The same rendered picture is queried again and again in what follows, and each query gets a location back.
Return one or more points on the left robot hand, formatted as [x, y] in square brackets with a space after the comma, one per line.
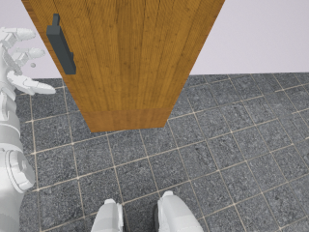
[18, 59]

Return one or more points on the cupboard door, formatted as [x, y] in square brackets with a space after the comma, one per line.
[129, 54]

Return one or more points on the robot left upper arm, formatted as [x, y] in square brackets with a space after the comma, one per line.
[16, 176]

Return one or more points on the handle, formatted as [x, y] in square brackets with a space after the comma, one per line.
[60, 46]

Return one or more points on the robot left thigh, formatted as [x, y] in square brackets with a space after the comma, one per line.
[109, 218]

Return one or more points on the right robot shin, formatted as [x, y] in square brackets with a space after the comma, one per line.
[164, 227]

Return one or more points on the left robot forearm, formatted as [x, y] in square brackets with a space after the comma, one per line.
[9, 122]

